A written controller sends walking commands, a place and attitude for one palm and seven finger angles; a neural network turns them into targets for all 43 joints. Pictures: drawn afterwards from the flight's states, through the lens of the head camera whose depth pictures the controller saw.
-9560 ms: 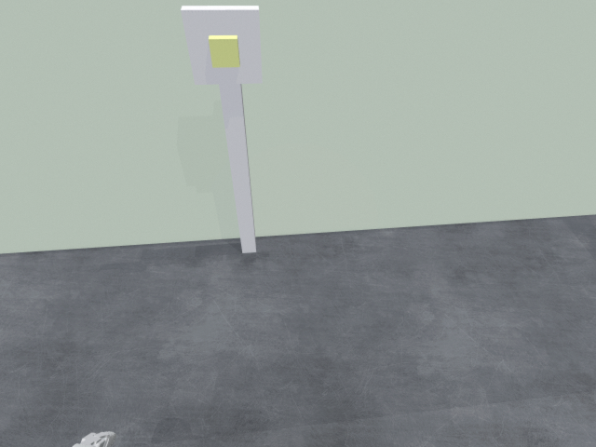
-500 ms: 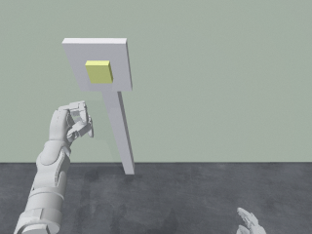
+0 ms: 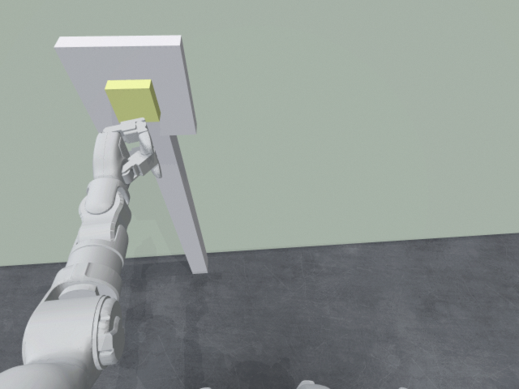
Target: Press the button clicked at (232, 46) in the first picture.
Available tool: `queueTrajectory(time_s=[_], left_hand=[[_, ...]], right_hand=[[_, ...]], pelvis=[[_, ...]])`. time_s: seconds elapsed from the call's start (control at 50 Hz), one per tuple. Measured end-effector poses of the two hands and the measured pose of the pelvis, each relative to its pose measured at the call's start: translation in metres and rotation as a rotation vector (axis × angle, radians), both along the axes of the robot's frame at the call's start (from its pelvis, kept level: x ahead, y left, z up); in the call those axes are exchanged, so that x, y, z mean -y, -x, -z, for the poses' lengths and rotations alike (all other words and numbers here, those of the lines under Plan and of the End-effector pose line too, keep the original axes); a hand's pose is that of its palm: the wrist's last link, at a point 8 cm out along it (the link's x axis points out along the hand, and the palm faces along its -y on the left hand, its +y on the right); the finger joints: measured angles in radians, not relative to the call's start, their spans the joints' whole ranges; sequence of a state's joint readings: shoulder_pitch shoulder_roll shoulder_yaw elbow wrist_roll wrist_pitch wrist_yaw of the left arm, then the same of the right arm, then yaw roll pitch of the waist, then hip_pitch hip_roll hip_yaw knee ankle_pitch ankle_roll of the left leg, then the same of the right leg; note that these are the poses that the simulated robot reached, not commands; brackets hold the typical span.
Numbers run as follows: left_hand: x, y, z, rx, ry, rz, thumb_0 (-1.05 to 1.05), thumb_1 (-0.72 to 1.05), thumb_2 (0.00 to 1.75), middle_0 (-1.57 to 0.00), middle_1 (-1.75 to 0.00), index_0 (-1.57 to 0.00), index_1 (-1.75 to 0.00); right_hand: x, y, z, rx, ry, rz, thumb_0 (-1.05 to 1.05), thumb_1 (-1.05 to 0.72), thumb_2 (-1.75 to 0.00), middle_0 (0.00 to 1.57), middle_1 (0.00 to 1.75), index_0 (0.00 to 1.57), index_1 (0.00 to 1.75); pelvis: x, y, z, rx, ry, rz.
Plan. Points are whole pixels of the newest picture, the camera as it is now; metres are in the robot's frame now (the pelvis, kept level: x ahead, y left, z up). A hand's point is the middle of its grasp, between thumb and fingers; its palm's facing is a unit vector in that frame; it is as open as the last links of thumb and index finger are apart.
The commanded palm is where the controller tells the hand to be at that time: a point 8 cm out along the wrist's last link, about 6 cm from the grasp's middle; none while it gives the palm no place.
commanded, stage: aim a knuckle at the button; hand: left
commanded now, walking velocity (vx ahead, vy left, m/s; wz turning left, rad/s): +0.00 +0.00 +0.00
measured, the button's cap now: (134, 100) +0.55 +0.20 +0.13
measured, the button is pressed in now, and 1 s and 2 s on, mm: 0 0 14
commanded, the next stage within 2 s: press the button with the knuckle in 0.68 s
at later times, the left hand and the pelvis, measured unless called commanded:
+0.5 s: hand (148, 158) +0.45 +0.17 +0.09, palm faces +0.07 -1.00 +0.00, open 3.1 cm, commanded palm +0.42 +0.22 +0.09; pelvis +0.00 +0.00 +0.00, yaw +0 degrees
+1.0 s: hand (154, 154) +0.46 +0.16 +0.09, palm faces +0.08 -1.00 -0.01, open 3.1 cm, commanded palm +0.43 +0.21 +0.09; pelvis +0.00 +0.00 +0.00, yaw +0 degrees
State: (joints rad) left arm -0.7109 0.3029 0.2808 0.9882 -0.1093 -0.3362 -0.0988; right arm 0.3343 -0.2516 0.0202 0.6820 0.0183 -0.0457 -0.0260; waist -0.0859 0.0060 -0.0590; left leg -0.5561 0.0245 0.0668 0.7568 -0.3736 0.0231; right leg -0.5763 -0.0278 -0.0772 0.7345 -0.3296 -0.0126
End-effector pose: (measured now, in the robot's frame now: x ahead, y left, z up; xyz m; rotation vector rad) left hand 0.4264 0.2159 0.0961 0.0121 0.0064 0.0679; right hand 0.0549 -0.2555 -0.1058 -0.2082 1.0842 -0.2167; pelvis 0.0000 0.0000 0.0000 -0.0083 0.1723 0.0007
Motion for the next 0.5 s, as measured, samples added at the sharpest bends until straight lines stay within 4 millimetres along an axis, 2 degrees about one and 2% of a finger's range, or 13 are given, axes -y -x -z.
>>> queueTrajectory(time_s=[0.1,0.24,0.34,0.5], left_hand=[[-0.001,-0.013,-0.001,0.024,0.002,-0.006,0.02,0.9,0.9,-1.3,-1.5,-1.3,-1.5],[-0.006,-0.007,0.007,0.011,0.008,-0.007,0.01,0.9,0.9,-1.3,-1.5,-1.29,-1.5],[-0.011,0.0,0.008,0.02,0.001,-0.017,0.02,0.9,0.9,-1.3,-1.5,-1.3,-1.5],[-0.008,0.002,0.003,0.023,0.006,0.002,0.01,0.9,0.9,-1.3,-1.5,-1.3,-1.5]], right_hand=[[0.003,0.021,0.003,-0.059,-0.001,0.037,0.01,-0.91,-0.9,0.2,0.3,0.2,0.3],[0.005,0.037,0.004,-0.113,-0.009,0.075,0.01,-0.91,-0.9,0.2,0.3,0.2,0.29],[0.005,0.031,0.002,-0.1,-0.004,0.071,0.01,-0.91,-0.9,0.2,0.3,0.2,0.29],[0.003,0.002,0.0,-0.03,-0.002,0.028,0.01,-0.91,-0.9,0.2,0.3,0.2,0.29]], pelvis=[[0.0,-0.001,0.002,-0.026,-0.001,0.016],[0.001,-0.004,0.002,-0.031,0.001,0.025],[0.002,-0.005,0.001,-0.024,0.006,0.02],[0.001,-0.004,0.001,-0.016,0.009,0.005]])
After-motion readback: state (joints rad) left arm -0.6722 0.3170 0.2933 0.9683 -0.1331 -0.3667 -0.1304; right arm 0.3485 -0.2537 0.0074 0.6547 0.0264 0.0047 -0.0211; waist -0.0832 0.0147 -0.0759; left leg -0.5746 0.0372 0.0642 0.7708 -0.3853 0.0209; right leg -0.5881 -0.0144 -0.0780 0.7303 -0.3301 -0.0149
